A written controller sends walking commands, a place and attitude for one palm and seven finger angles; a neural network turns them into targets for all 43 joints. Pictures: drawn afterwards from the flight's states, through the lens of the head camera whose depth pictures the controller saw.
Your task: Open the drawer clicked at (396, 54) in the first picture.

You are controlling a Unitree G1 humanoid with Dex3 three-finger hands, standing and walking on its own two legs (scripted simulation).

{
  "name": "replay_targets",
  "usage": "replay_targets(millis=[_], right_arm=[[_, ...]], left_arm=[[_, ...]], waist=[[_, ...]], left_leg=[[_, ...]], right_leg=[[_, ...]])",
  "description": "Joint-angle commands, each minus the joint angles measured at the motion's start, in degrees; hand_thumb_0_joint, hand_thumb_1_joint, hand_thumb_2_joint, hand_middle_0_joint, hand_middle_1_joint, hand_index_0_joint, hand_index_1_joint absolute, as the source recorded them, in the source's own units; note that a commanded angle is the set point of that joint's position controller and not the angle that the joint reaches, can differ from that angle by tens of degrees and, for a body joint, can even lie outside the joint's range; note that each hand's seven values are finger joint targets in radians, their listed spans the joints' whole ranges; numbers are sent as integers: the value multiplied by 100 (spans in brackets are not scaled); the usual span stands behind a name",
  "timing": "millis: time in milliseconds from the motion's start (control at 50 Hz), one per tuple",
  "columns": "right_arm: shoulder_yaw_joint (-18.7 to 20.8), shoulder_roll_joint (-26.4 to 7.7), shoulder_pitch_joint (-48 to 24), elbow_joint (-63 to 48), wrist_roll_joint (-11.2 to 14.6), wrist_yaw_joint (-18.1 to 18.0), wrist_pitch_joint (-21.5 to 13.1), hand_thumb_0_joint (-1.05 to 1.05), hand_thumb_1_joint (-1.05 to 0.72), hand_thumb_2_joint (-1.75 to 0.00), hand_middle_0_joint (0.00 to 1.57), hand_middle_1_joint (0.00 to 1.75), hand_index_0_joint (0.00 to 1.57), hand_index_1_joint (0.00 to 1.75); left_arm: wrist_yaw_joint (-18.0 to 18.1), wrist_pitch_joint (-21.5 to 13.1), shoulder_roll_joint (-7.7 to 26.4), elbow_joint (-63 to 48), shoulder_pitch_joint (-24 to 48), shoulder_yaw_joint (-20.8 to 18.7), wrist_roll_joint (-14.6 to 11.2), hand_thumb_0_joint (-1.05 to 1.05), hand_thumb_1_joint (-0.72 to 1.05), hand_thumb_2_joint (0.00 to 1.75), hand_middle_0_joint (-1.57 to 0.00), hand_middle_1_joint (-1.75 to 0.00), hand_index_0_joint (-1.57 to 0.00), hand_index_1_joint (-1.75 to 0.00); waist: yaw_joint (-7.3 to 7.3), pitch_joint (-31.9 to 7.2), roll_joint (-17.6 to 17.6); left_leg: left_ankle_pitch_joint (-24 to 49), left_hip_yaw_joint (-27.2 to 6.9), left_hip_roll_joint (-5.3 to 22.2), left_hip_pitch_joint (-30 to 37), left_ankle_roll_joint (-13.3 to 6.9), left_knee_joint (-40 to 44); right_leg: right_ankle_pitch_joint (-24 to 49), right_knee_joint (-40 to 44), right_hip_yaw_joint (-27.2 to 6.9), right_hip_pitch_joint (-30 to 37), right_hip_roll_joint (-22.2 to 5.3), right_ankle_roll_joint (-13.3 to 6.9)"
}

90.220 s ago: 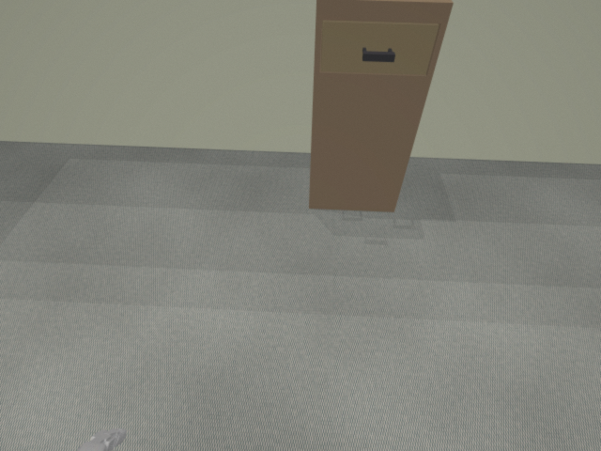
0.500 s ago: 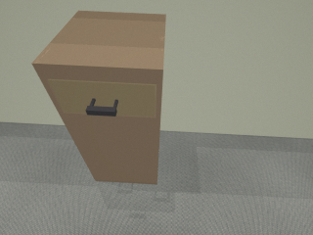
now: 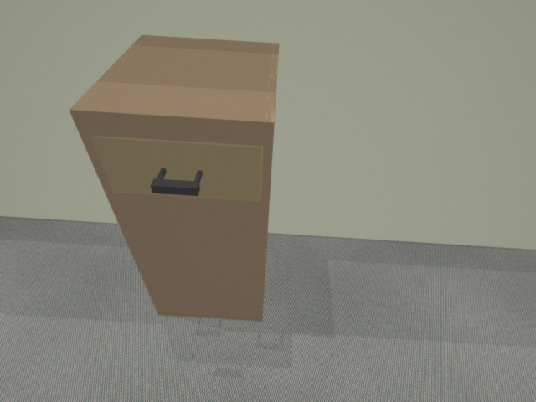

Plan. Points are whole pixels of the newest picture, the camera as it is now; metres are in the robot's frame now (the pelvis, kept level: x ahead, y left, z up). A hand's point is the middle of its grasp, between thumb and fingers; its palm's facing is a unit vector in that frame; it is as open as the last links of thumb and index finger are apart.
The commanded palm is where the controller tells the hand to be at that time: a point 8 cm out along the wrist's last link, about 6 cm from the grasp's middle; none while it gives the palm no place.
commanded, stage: come to a stop and stand still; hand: left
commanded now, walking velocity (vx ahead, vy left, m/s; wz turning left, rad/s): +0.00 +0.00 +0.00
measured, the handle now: (178, 180) +0.57 +0.24 -0.01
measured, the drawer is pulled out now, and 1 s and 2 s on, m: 0.00 0.00 0.00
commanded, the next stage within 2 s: look again from close up in 1.06 s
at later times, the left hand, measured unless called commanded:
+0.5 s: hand out of the picture -0.04 +0.16 -0.18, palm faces +0.05 -0.99 -0.13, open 7.4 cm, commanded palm none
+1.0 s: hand out of the picture +0.01 +0.18 -0.18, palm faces +0.03 -0.99 -0.14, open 7.4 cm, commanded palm none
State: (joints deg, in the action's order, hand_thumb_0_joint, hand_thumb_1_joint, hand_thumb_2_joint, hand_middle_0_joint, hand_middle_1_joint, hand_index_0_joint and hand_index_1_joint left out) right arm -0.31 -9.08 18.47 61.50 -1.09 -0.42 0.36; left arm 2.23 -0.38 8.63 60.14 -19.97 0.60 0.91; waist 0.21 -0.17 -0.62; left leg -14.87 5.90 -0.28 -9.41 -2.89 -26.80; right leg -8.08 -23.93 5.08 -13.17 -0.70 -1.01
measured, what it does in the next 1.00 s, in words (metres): stands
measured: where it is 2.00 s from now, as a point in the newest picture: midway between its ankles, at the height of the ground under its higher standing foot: outside the picture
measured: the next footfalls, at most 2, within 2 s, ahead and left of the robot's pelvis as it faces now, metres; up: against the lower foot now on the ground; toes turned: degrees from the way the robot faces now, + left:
none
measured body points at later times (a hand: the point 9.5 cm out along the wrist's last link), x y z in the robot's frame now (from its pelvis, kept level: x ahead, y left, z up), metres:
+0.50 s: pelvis +0.00 +0.02 +0.00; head +0.00 +0.03 +0.45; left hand -0.04 +0.22 -0.17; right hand -0.03 -0.18 -0.16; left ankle +0.00 +0.08 -0.74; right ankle +0.06 -0.11 -0.74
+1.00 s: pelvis +0.03 +0.04 +0.00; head +0.02 +0.05 +0.45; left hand +0.01 +0.23 -0.17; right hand +0.00 -0.17 -0.16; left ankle +0.00 +0.08 -0.74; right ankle +0.06 -0.11 -0.74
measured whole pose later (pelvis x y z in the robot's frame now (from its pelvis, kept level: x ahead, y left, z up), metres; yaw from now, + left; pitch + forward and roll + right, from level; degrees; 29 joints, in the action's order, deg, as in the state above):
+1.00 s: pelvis +0.03 +0.04 +0.00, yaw -1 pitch -2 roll -1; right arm -0.5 -6.5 19.1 65.1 -0.7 -1.6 -1.2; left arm 3.1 -0.6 5.6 63.3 -20.4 0.2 1.0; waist 0.2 0.8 -0.9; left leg -15.8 7.7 -3.3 -5.8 -5.6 -23.1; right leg -10.0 -24.2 2.7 -11.8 -3.2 2.1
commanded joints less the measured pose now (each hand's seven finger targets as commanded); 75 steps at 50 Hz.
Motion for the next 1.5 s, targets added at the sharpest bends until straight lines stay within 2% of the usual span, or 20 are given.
replay_targets(millis=[0, 60, 200, 280, 380, 540, 580, 720, 960, 1040, 1060, 1140, 1220, 1340, 1360, 1480], right_arm=[[124, -532, 371, -98, 20, -58, -65, 0, -90, -90, 20, 30, 20, 30], [120, -489, 496, -17, 21, -64, -63, 0, -90, -90, 20, 30, 20, 30], [128, -408, 563, 78, 30, -90, -87, 0, -90, -90, 20, 30, 20, 30], [130, -349, 614, 120, 40, -106, -109, 0, -90, -90, 20, 30, 20, 30], [134, -314, 634, 144, 49, -109, -110, 0, -90, -90, 20, 30, 20, 30], [126, -283, 528, 132, 58, -122, -144, 0, -90, -90, 20, 30, 20, 30], [124, -291, 497, 133, 54, -123, -151, 0, -90, -90, 20, 30, 20, 30], [98, -282, 446, 174, 60, -150, -188, 0, -90, -90, 20, 30, 20, 30], [78, -315, 531, 264, 62, -184, -196, 0, -90, -90, 20, 30, 20, 30], [72, -306, 537, 299, 58, -182, -188, 0, -90, -90, 20, 30, 20, 30], [72, -313, 563, 306, 62, -180, -182, 0, -90, -90, 20, 30, 20, 30], [72, -284, 598, 331, 59, -186, -193, 0, -90, -90, 20, 30, 20, 30], [63, -262, 602, 359, 61, -185, -196, 0, -90, -90, 20, 30, 20, 30], [58, -257, 682, 391, 58, -219, -203, 0, -90, -90, 20, 30, 20, 30], [67, -250, 701, 396, 66, -218, -198, 0, -90, -90, 20, 30, 20, 30], [67, -231, 724, 407, 63, -220, -196, 0, -90, -90, 20, 30, 20, 30]], left_arm=[[38, -83, 498, -151, -332, -105, 1, 0, 90, 90, -20, -30, -20, -30], [48, -78, 434, -97, -373, -109, 3, 0, 90, 90, -20, -30, -20, -30], [57, -58, 200, 53, -597, -102, 26, 0, 90, 90, -20, -30, -20, -30], [67, -74, 107, 119, -660, -96, 23, 0, 90, 90, -20, -30, -20, -30], [79, -79, 45, 164, -688, -80, 31, 0, 90, 90, -20, -30, -20, -30], [87, -108, 3, 204, -725, -63, 33, 0, 90, 90, -20, -30, -20, -30], [89, -98, 19, 197, -696, -64, 33, 0, 90, 90, -20, -30, -20, -30], [100, -98, 6, 229, -657, -62, 22, 0, 90, 90, -20, -30, -20, -30], [106, -51, 44, 249, -560, -68, 7, 0, 90, 90, -20, -30, -20, -30], [98, -51, 26, 268, -556, -62, 3, 0, 90, 90, -20, -30, -20, -30], [101, -40, 37, 255, -537, -61, 1, 0, 90, 90, -20, -30, -20, -30], [98, -49, 25, 271, -535, -65, 3, 0, 90, 90, -20, -30, -20, -30], [96, -49, 13, 280, -556, -61, -2, 0, 90, 90, -20, -30, -20, -30], [104, -31, -23, 309, -582, -65, -8, 0, 90, 90, -20, -30, -20, -30], [106, -25, -14, 318, -582, -63, -7, 0, 90, 90, -20, -30, -20, -30], [105, -26, -57, 341, -588, -63, 1, 0, 90, 90, -20, -30, -20, -30]], waist=[[-13, 648, -26], [2, 649, 37], [-69, 730, 176], [-63, 631, 88], [-36, 737, 36], [-6, 649, -19], [-7, 649, 78], [-6, 570, 20], [-13, 563, 119], [-20, 652, -15], [-12, 658, 60], [-15, 621, -55], [-22, 670, -3], [-4, 605, 181], [-1, 618, 231], [1, 681, 23]], left_leg=[[-851, -826, 549, -937, 22, 941], [-958, -866, 582, -984, 31, 1012], [-1269, -1055, 718, -1305, -12, 1324], [-1021, -1032, 730, -1163, -14, 1281], [-1015, -1021, 735, -1098, -7, 1295], [-472, -913, 702, -787, 0, 1163], [-429, -908, 712, -741, 14, 1180], [347, -828, 720, -446, 38, 1124], [968, -798, 758, -230, 103, 1155], [724, -789, 752, -283, 84, 1187], [634, -823, 762, -296, 98, 1239], [779, -771, 746, -262, 83, 1182], [675, -771, 739, -270, 72, 1208], [1217, -737, 764, -69, 133, 1160], [1130, -747, 777, -77, 139, 1181], [974, -763, 778, -139, 120, 1205]], right_leg=[[-1132, 713, -863, 63, -555, -13], [-1107, 656, -813, 64, -535, -10], [-608, 314, -602, 264, -469, 10], [-326, 237, -574, 292, -490, 5], [-338, 239, -601, 132, -494, 12], [29, 249, -673, 101, -533, 7], [48, 227, -647, 79, -528, 22], [408, 187, -629, 181, -571, 30], [459, 100, -561, 268, -554, 59], [413, 140, -577, 266, -562, 60], [336, 117, -582, 251, -548, 59], [447, 122, -599, 311, -557, 51], [408, 142, -604, 278, -565, 51], [451, 64, -570, 237, -526, 52], [362, 64, -574, 212, -519, 64], [354, 62, -590, 204, -520, 55]])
